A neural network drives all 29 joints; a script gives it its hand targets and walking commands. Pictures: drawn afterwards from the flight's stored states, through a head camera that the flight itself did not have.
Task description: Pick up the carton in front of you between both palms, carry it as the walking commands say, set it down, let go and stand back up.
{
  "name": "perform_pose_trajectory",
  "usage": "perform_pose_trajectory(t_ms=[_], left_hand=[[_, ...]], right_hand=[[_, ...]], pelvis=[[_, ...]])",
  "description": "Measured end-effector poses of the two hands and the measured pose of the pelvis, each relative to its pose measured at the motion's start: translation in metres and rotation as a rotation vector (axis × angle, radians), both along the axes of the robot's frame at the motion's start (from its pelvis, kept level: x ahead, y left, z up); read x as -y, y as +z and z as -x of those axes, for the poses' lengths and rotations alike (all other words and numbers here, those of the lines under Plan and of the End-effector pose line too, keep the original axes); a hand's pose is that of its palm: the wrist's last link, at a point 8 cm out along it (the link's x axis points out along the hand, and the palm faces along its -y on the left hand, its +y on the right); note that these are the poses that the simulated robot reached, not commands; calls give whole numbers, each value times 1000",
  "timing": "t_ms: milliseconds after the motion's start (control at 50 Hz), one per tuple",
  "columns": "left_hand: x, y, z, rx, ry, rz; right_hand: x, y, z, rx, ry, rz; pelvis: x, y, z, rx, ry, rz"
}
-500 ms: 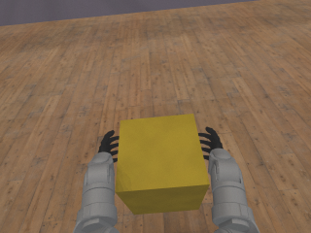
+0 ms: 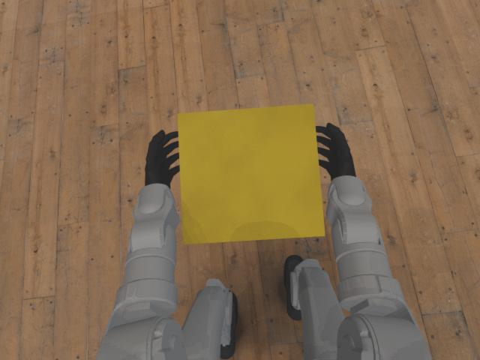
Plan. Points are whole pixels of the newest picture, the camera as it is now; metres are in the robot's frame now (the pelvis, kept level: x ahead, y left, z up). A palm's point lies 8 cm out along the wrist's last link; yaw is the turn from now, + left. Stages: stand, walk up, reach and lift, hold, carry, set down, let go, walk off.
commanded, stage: set down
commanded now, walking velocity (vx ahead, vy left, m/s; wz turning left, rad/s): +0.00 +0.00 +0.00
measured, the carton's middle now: (249, 180) +0.41 -0.01 -0.15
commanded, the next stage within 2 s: none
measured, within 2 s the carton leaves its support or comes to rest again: rests again in 1.60 s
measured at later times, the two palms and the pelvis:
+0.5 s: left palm (190, 181) +0.44 +0.13 -0.21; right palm (327, 168) +0.45 -0.17 -0.23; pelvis -0.01 +0.01 -0.13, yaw +3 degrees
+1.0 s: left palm (210, 185) +0.47 +0.11 -0.37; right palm (320, 173) +0.48 -0.19 -0.38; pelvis -0.04 +0.01 -0.24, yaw +5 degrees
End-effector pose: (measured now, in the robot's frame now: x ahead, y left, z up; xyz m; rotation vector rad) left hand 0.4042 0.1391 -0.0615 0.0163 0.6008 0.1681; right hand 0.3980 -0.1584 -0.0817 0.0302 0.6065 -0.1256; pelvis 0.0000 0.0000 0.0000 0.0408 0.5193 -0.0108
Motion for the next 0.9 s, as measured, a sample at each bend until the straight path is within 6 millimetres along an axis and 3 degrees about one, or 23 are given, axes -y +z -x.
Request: perform_pose_trajectory(t_ms=[260, 540, 900], left_hand=[[5, -64, -21, -40, 45, 32], [14, -163, -36, -47, 52, 32], [26, -275, -57, -83, 39, 25]], right_hand=[[5, -60, -31, -47, 28, 6], [15, -158, -51, -55, 46, 12], [27, -268, -72, -90, 59, 30]], pelvis=[[-10, -68, 5, -157, 9, -11], [-7, -138, 16, -282, 31, -28], [-4, -217, 35, -293, 47, -38]])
